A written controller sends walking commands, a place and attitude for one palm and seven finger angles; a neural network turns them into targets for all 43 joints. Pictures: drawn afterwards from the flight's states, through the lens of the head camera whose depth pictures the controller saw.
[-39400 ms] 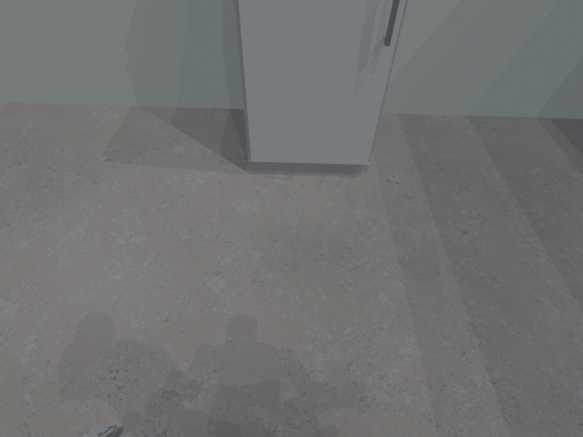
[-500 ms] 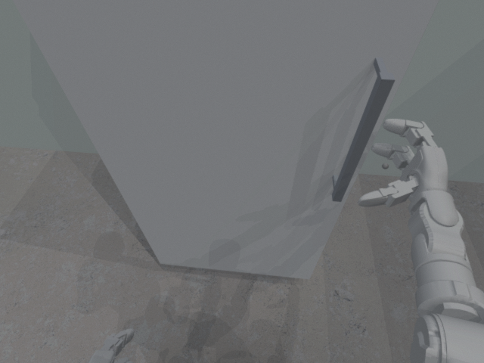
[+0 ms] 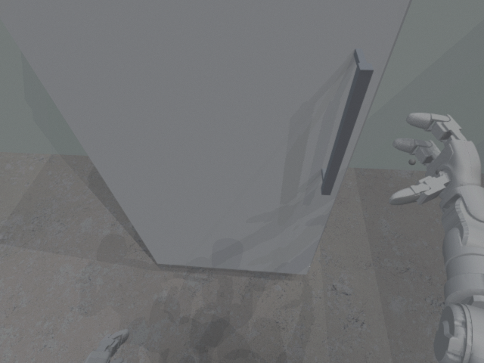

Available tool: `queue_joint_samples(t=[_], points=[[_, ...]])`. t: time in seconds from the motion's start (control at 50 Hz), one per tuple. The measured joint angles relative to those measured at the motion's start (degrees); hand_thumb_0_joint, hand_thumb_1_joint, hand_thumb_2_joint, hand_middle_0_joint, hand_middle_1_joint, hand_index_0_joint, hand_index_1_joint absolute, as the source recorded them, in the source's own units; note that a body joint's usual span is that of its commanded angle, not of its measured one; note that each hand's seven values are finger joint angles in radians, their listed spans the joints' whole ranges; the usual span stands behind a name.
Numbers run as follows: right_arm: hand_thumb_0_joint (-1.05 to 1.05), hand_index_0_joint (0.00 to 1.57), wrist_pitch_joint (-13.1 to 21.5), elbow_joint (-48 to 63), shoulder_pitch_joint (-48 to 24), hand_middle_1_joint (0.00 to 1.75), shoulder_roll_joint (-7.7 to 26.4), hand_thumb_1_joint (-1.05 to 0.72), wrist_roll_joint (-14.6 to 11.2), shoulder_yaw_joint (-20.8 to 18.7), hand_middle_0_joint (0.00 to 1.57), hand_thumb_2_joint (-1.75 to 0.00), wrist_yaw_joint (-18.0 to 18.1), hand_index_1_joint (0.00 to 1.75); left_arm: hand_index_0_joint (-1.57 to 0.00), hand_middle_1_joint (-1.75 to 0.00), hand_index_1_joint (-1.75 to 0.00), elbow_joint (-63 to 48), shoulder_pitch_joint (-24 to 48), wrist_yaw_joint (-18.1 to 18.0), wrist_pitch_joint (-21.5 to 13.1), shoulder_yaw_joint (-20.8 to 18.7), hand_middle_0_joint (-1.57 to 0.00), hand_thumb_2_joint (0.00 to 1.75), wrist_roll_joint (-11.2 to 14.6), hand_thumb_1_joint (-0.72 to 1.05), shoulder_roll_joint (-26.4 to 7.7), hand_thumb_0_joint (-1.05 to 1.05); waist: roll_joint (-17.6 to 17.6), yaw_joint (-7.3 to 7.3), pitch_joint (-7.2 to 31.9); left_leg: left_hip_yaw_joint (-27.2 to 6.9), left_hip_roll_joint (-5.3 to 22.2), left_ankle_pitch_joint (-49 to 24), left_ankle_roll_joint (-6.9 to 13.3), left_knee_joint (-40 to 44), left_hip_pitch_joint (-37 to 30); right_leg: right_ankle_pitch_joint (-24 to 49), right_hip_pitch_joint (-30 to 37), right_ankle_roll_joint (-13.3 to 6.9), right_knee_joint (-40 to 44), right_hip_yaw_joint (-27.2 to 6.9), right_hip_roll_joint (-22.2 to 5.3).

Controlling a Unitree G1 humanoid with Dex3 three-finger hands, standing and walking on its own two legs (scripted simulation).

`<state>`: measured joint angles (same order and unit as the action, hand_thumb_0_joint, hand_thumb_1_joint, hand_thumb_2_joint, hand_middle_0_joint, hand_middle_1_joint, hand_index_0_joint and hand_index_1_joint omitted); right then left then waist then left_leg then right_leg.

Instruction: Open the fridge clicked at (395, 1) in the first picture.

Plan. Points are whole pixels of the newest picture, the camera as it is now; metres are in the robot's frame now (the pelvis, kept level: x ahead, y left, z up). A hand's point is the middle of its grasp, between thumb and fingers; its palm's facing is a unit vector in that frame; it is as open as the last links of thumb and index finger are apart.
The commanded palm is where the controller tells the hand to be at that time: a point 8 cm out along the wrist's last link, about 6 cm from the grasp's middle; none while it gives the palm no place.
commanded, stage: slip the hand off the handle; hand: right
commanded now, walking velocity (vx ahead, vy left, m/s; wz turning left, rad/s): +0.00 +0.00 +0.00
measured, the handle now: (339, 134) +0.50 -0.12 +0.11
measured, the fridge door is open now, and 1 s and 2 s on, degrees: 0 0 0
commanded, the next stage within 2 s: draw the hand back to the body in 0.62 s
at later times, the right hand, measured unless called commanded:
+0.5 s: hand (421, 205) +0.35 -0.22 +0.11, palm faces +0.00 +1.00 +0.01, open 14.7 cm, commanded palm +0.31 -0.26 +0.12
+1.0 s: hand (437, 235) +0.29 -0.21 +0.13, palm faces +0.00 +1.00 -0.02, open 14.7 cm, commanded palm +0.25 -0.26 +0.14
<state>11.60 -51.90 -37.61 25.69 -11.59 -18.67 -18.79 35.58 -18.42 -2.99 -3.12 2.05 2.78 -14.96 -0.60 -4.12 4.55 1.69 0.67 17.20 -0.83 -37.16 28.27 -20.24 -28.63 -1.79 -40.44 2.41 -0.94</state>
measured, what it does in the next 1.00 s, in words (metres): stands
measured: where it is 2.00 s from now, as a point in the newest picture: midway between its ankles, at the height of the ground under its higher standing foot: outside the picture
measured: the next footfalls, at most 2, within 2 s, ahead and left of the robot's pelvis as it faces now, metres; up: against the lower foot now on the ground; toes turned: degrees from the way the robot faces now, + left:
none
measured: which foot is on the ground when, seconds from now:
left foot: down 0.00-1.00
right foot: down 0.00-1.00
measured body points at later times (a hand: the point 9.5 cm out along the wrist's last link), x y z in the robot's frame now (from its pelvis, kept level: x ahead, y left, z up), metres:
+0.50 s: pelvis +0.01 +0.00 +0.00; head +0.02 +0.00 +0.45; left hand +0.17 +0.24 -0.07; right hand +0.34 -0.27 +0.11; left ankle +0.01 +0.13 -0.72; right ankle +0.00 -0.10 -0.72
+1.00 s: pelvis +0.00 +0.02 +0.01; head -0.01 +0.03 +0.46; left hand +0.18 +0.25 -0.06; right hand +0.28 -0.27 +0.14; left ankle +0.01 +0.13 -0.72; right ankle +0.00 -0.10 -0.72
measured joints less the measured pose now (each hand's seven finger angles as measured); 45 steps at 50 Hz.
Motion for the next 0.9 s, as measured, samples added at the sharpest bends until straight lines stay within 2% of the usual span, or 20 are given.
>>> queue_joint_samples(t=[0.14, 0.28, 0.38, 0.5, 0.62, 0.74, 0.9], points=[[-0.02, 0.24, -1.6, 7.3, 6.7, 1.15, -1.1, 0.55, -2.4, -0.1, 0.24, -0.20, -2.1, 1.15, -0.20, -0.30, -0.30, -1.3, -2.0, 0.1, 0.6, -0.3, -0.21, 0.90, 0.4, 0.90, -0.3, 0.01, 0.7, 0.73, 0.4, -0.5, 0.0, 0.1, -0.3, 0.5, -0.6, -0.4, 0.7, -0.3, 0.2, 0.4, 0.0], [-0.02, 0.24, -3.7, 19.0, 15.4, 1.15, -4.6, 0.55, -2.8, 1.6, 0.25, -0.20, 0.1, 1.15, -0.20, -0.30, -0.30, -1.8, -1.2, 0.0, -0.4, -0.3, -0.21, 0.90, 0.4, 0.90, 0.1, 0.01, 0.9, 1.69, 0.2, -0.4, 0.2, 0.3, -0.4, 1.0, -2.5, -0.5, 2.5, -0.3, 0.9, 0.3, 0.2], [-0.02, 0.24, -5.1, 24.6, 20.0, 1.15, -5.8, 0.55, -3.0, 2.5, 0.25, -0.20, 1.2, 1.15, -0.20, -0.30, -0.30, -2.5, 0.8, -0.2, -1.5, 0.0, -0.21, 0.90, 0.5, 0.90, 0.5, 0.01, 1.1, 2.33, 0.2, -0.2, 0.2, 0.5, -0.3, 1.3, -4.1, -0.5, 4.1, -0.2, 1.3, 0.1, 0.3], [-0.02, 0.25, -7.0, 28.1, 23.2, 1.15, -6.0, 0.55, -3.6, 2.7, 0.25, -0.20, 0.9, 1.15, -0.20, -0.30, -0.30, -3.3, 3.2, -0.6, -2.6, 0.6, -0.21, 0.90, 0.6, 0.90, 0.6, 0.01, 1.5, 3.38, 0.4, 0.4, 0.3, 0.8, 0.0, 1.3, -5.5, -0.3, 5.5, 0.1, 1.7, -0.5, 0.4], [-0.02, 0.25, -7.9, 32.7, 28.1, 1.15, -6.4, 0.55, -4.8, 2.6, 0.25, -0.20, -0.7, 1.15, -0.20, -0.30, -0.30, -4.0, 4.3, -0.9, -3.6, 0.8, -0.21, 0.90, 0.7, 0.90, 0.4, 0.01, 1.7, 4.39, 0.6, 0.9, 0.3, 1.1, 0.3, 1.2, -6.6, -0.3, 6.5, 0.4, 1.9, -1.0, 0.4], [-0.02, 0.24, -8.6, 36.6, 31.1, 1.16, -6.8, 0.55, -4.9, 3.6, 0.25, -0.20, -0.9, 1.15, -0.20, -0.30, -0.30, -3.9, 4.5, -1.7, -5.0, 0.8, -0.21, 0.90, 0.7, 0.90, 0.0, 0.01, 2.1, 5.20, 0.1, 1.7, 0.3, 1.4, 0.6, 0.8, -7.4, -0.3, 7.1, 0.8, 1.6, -1.8, 0.4], [-0.02, 0.25, -11.0, 39.0, 32.0, 1.16, -6.2, 0.55, -5.6, 3.2, 0.25, -0.20, -1.8, 1.15, -0.20, -0.30, -0.30, -2.8, 4.3, -2.4, -6.1, 1.4, -0.21, 0.90, 0.9, 0.90, 0.3, 0.01, 2.4, 4.89, -0.1, 1.7, 0.1, 1.1, 1.1, 1.3, -8.5, 0.4, 8.5, 1.2, 2.8, -1.8, 0.2]])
